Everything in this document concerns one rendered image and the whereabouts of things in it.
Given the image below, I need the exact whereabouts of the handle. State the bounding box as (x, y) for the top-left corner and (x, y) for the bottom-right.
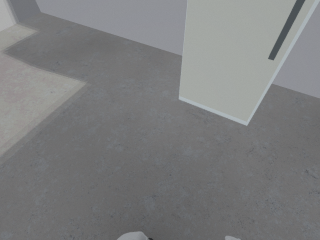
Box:
(268, 0), (305, 60)

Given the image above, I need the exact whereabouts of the fridge door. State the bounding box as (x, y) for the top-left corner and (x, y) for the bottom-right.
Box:
(179, 0), (315, 122)

